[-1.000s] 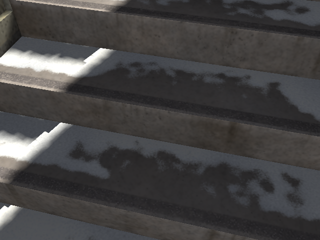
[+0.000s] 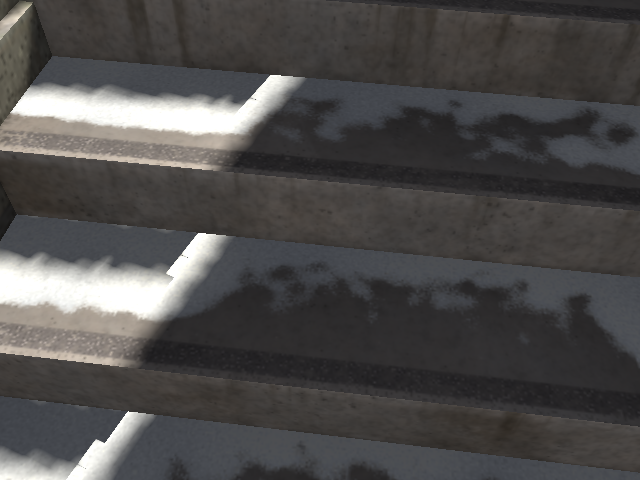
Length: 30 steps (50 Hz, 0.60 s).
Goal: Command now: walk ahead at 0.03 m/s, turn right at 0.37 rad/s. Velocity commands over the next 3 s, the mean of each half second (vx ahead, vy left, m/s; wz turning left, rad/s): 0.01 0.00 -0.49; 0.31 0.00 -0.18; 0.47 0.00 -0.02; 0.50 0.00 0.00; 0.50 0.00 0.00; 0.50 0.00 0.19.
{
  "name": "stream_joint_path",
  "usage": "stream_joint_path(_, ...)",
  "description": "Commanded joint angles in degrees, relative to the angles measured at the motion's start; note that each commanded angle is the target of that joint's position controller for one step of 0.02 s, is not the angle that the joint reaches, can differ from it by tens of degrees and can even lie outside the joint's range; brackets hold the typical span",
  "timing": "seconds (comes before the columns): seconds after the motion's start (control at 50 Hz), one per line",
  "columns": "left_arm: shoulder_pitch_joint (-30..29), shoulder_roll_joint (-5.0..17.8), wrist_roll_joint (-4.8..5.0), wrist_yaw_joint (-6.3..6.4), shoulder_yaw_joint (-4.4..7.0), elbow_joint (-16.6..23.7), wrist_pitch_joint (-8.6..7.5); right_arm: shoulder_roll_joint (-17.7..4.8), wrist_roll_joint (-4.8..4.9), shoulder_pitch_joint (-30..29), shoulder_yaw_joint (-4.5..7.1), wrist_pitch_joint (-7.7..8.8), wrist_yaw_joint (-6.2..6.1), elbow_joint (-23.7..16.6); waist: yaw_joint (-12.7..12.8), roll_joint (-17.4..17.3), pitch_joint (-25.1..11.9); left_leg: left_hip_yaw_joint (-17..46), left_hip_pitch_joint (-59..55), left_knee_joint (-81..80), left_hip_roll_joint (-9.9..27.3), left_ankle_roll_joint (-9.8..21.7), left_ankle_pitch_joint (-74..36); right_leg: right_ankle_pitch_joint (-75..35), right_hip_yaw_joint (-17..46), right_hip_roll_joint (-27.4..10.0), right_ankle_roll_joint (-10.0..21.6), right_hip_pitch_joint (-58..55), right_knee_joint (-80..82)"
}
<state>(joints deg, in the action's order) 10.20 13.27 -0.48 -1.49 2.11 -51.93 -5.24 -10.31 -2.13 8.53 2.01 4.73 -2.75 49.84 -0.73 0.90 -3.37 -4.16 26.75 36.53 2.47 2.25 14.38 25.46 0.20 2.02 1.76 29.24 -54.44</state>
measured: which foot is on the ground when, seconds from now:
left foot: down 0.00-0.28, up 0.30-0.74, down 0.76-1.00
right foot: up 0.00-0.26, down 0.28-0.78, up 0.80-1.00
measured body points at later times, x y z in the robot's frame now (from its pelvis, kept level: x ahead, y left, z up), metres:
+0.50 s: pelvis +0.00 -0.03 +0.01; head +0.01 -0.05 +0.46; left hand +0.18 +0.18 -0.09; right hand +0.12 -0.35 -0.07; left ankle -0.03 +0.12 -0.53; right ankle -0.01 -0.12 -0.72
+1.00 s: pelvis +0.10 -0.01 +0.01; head +0.11 -0.02 +0.46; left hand +0.33 +0.12 -0.10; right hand -0.06 -0.14 -0.14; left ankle +0.02 +0.11 -0.72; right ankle +0.08 -0.16 -0.40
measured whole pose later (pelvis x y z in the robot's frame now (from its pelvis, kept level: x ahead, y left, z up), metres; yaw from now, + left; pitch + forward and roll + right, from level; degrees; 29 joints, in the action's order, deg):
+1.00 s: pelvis +0.10 -0.01 +0.01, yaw -20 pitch +6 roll +0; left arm 8.8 9.1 -1.0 -3.7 -1.3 -44.1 -0.8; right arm -6.0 -7.9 34.1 -2.5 2.8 3.6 60.1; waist -1.5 0.2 -7.0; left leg -4.0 6.7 23.1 -2.3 3.7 22.8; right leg 13.8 6.3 4.0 15.7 72.0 -124.5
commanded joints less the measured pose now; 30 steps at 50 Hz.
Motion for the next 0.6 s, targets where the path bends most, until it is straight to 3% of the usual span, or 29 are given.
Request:
stream_joint_path(0.02, 2.6, 3.1, -0.29, 1.65, 1.46, 2.3, 2.63, -12.1, -1.44, 5.1, 4.06, 1.28, -2.08, -4.4, -4.0, -6.7, -6.4, 28.0, -19.6, -19.7, 22.1, 19.1, -14.2, 4.6, 7.9, -1.4, -2.4, 20.8, -40.3)
stream_joint_path(0.04, 1.5, 2.2, -0.16, 1.62, 1.21, 3.1, 3.03, -8.8, -1.12, 1.3, 3.03, 0.97, -1.88, -5.6, -2.8, -4.1, -4.3, 23.7, -16.5, -20.8, 19.7, 16.8, -10.8, 0.0, 9.3, -0.6, -1.8, 22.3, -48.0)
stream_joint_path(0.06, -0.8, 1.0, -0.6, 1.1, 1.0, 5.1, 3.12, -4.6, -0.61, -2.9, 1.21, 0.6, -1.66, -7.3, -1.9, -2.1, -4.2, 15.7, -14.9, -21.3, 15.6, 14.3, -7.6, -4.0, 8.5, -0.5, -1.1, 22.4, -44.4)
stream_joint_path(0.08, -0.5, 1.7, -1.1, 0.3, 1.2, 6.3, 3.24, -3.2, 0.24, -5.7, 0.3, 1.05, -1.35, -8.9, 0.3, -1.1, -4.3, 9.7, -14.5, -21.7, 12.9, 11.3, -6.0, -4.7, 6.3, -2.9, -1.8, 19.4, -35.1)
stream_joint_path(0.1, -1.1, 1.7, -1.36, -0.33, 1.09, 7.0, 3.5, -3.3, 0.57, -6.9, 0.14, 1.12, -1.13, -9.9, 1.3, -0.4, -4.6, 7.1, -15.7, -21.7, 10.8, 8.9, -1.8, -2.4, 4.4, -5.3, -3.4, 17.6, -24.9)
stream_joint_path(0.12, 1.2, 1.2, -1.61, -1.22, 1.06, 5.7, 3.55, -4.3, 1.15, -8.6, 0.47, 1.52, -1.18, -12.0, 1.9, -2.2, -4.7, 3.8, -14.5, -22.4, 9.2, 7.3, -0.5, 0.8, 1.5, -6.0, -5.9, 12.1, -16.2)
stream_joint_path(0.14, 3.7, 0.4, -1.69, -2.66, 1.01, 4.0, 3.56, -5.9, 2.32, -12.0, 0.74, 2.18, -1.37, -14.5, 2.9, -4.8, -4.2, -1.1, -8.7, -22.3, 7.3, 5.8, -5.2, 3.8, -2.8, -5.6, -8.2, 1.7, -9.3)
stream_joint_path(0.16, 2.5, 0.3, -1.13, -3.87, 0.67, 4.8, 3.29, -10.1, 2.27, -10.9, 2.16, 1.99, -1.76, -14.6, 1.1, -7.0, -4.2, -0.9, -9.6, -21.5, 7.9, 7.4, -10.4, 5.9, -4.1, -4.9, -9.1, -0.9, -2.6)
stream_joint_path(0.18, 2.3, 1.0, -0.69, -4.24, 0.41, 5.3, 2.6, -14.0, 1.43, -8.4, 3.78, 1.63, -1.98, -13.9, 0.0, -7.4, -3.9, 1.3, -12.0, -20.1, 11.5, 10.2, -17.0, 2.8, -4.6, -4.9, -8.4, -1.9, 1.7)
stream_joint_path(0.2, 4.1, 1.4, -0.09, -3.96, 0.07, 5.7, 1.68, -15.0, 0.44, -7.6, 4.58, 1.64, -1.62, -13.4, 0.2, -6.5, -4.2, 3.9, -15.5, -18.5, 16.1, 12.0, -21.5, -3.3, -3.2, -6.0, -6.8, -1.2, 6.1)
stream_joint_path(0.22, 5.5, 1.4, 0.63, -3.45, -0.15, 5.7, 0.95, -14.7, -0.05, -6.6, 4.62, 1.34, -1.02, -12.6, 0.4, -5.8, -4.2, 5.7, -17.0, -17.8, 19.0, 12.8, -23.2, -8.2, -2.2, -6.9, -4.9, -2.9, 12.4)
stream_joint_path(0.24, 7.5, 1.3, 1.39, -2.66, 0.06, 6.2, 0.11, -13.7, 0.1, -6.1, 4.59, 0.48, -0.38, -11.5, 1.4, -6.2, -4.0, 5.6, -17.8, -16.2, 20.3, 12.2, -21.4, -13.6, -3.3, -6.1, -2.6, -5.9, 19.2)
stream_joint_path(0.26, 6.5, 2.7, 1.09, -1.22, 1.1, 6.9, -1.09, -11.5, 0.61, -4.2, 3.98, -0.35, 0.3, -9.3, 1.3, -5.1, -4.4, 3.9, -17.0, -12.0, 18.8, 8.7, -14.7, -18.5, -4.9, -3.5, 0.5, -10.3, 26.3)
stream_joint_path(0.28, 5.5, 4.2, 0.46, -0.1, 2.15, 7.2, -2.51, -7.1, 0.39, -2.6, 2.8, -0.6, 0.71, -8.4, -0.1, -2.5, -4.8, -0.6, -14.8, -4.8, 13.3, 3.7, -7.2, -27.1, -2.3, -2.5, 4.8, -14.5, 32.0)
stream_joint_path(0.3, 8.2, 13.1, -0.07, 1.63, 4.46, 7.9, -3.73, -0.8, 0.56, -0.4, 1.41, -1.25, 0.51, -12.4, -3.5, 12.6, -9.4, -8.8, -3.9, 11.6, 2.0, -5.0, 12.5, -62.6, 17.3, -15.4, 19.2, -24.4, 32.3)
stream_joint_path(0.32, 9.7, 17.7, -1.0, 1.05, 5.88, 9.0, -4.35, -5.3, 2.08, -3.7, 1.58, -1.4, -0.11, -15.4, 2.0, 12.8, -10.0, 0.6, 13.0, 29.7, -5.4, -9.2, 24.9, -64.4, 32.5, -24.9, 28.2, -32.9, 33.6)
stream_joint_path(0.34, 10.4, 15.6, -2.9, 0.18, 5.8, 7.0, -4.34, -6.8, 2.59, -9.1, 1.74, -2.61, 0.5, -14.8, 5.0, 10.4, -8.7, 8.3, 20.4, 50.7, -5.5, -8.3, 22.9, -56.9, 29.7, -24.1, 24.5, -31.4, 32.1)
stream_joint_path(0.36, 6.9, 12.6, -2.67, -0.91, 4.81, 7.7, -3.62, -8.5, 2.63, -9.4, 2.44, -2.92, 0.25, -14.8, 4.5, 6.0, -5.5, 10.8, 24.7, 60.7, -4.2, -6.6, 16.7, -48.1, 23.8, -20.3, 18.9, -26.7, 29.8)
stream_joint_path(0.38, 1.2, 9.1, -1.35, -1.53, 3.05, 9.9, -2.38, -11.5, 1.79, -7.4, 3.63, -3.0, -0.33, -13.9, 1.7, 4.5, -4.9, 11.1, 23.8, 68.3, -3.8, -5.1, 11.9, -46.7, 21.5, -18.7, 17.2, -20.8, 29.4)
stream_joint_path(0.4, -2.5, 5.7, -0.5, -1.61, 1.45, 10.9, -1.2, -10.6, 0.17, -6.2, 3.41, -2.96, -0.29, -14.4, -1.1, 3.2, -3.9, 10.6, 20.8, 69.0, -3.4, -3.5, 8.5, -43.1, 18.9, -16.4, 16.7, -15.0, 30.4)
stream_joint_path(0.42, -4.2, 2.7, -1.0, -1.23, 0.1, 12.5, -0.52, -10.0, -1.01, -4.3, 3.17, -2.45, -0.11, -14.9, -2.9, -0.1, -2.2, 10.6, 19.6, 61.9, -2.3, -3.7, 5.3, -37.5, 17.1, -14.6, 16.1, -11.9, 31.1)
stream_joint_path(0.44, -3.9, 2.5, -1.1, -0.56, -0.33, 14.3, -0.1, -9.4, -1.06, -3.1, 3.06, -2.24, -0.13, -15.2, -2.6, 2.1, -3.4, 9.3, 18.6, 61.4, -2.9, -5.5, 3.3, -36.2, 17.5, -13.8, 16.8, -12.3, 30.6)
stream_joint_path(0.46, -4.0, 2.5, -1.17, 0.07, -0.64, 16.0, -0.08, -10.2, -0.93, -2.7, 3.24, -2.15, -0.11, -14.9, -1.6, 2.7, -4.7, 8.7, 19.1, 59.9, -3.2, -8.0, 2.1, -33.6, 17.4, -13.6, 17.2, -14.6, 30.2)
stream_joint_path(0.48, -3.0, 3.0, -0.9, 0.41, -0.85, 17.2, -0.23, -10.3, -0.51, -2.1, 3.35, -2.29, 0.08, -14.5, -0.6, 4.1, -4.9, 7.9, 19.0, 58.2, -3.3, -10.2, 1.7, -32.8, 17.7, -13.8, 17.3, -15.5, 30.4)
stream_joint_path(0.5, -0.6, 3.4, -0.49, 0.37, -0.98, 17.0, -0.35, -10.4, -0.49, -0.8, 3.31, -2.46, 0.53, -13.8, 0.3, 4.7, -4.8, 7.1, 18.5, 54.0, -2.5, -11.3, 1.5, -25.3, 17.9, -13.4, 16.7, -16.0, 31.8)
stream_joint_path(0.52, 1.7, 4.2, 0.13, 0.18, -0.97, 16.4, -0.51, -10.2, -0.86, 0.1, 3.21, -2.53, 1.18, -12.9, 1.3, 4.9, -3.1, 5.9, 17.5, 47.5, -1.6, -11.6, 2.1, -13.4, 18.0, -12.5, 15.4, -15.3, 34.1)
stream_joint_path(0.56, 4.3, 8.3, 0.8, -0.12, -0.01, 14.7, -0.44, -8.3, -1.51, 1.3, 2.72, -2.41, 3.1, -11.7, 2.3, 5.5, 0.8, 2.0, 12.7, 31.4, -1.4, -11.8, 9.4, 2.4, 19.7, -12.1, 13.8, -11.8, 37.8)
stream_joint_path(0.58, 2.1, 11.0, 0.66, -0.22, 0.85, 15.0, 0.06, -7.0, -1.82, 2.6, 2.11, -2.47, 4.08, -11.6, 1.7, 5.7, 1.2, 0.0, 4.7, 23.5, -2.5, -10.8, 12.8, 4.4, 19.1, -11.6, 14.0, -7.1, 38.9)
stream_joint_path(0.6, -0.2, 11.8, -0.25, -0.71, 1.46, 15.4, 0.26, -6.3, -1.62, 3.9, 1.59, -2.56, 4.57, -11.1, 1.6, 6.8, 1.0, 1.0, 0.0, 19.5, -1.8, -8.9, 9.3, 1.5, 20.2, -12.9, 16.0, -4.8, 37.5)
Next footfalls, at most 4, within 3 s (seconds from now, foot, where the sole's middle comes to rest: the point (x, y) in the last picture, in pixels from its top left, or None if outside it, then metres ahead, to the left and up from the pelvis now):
0.28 right None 0.02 -0.13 -0.76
0.76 left None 0.06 0.10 -0.76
1.18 right None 0.35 -0.20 -0.59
1.70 left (378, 329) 0.64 -0.09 -0.42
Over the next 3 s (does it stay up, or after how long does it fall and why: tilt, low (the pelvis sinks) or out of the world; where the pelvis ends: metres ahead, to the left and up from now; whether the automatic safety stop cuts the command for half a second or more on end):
stays up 1.22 -0.36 0.66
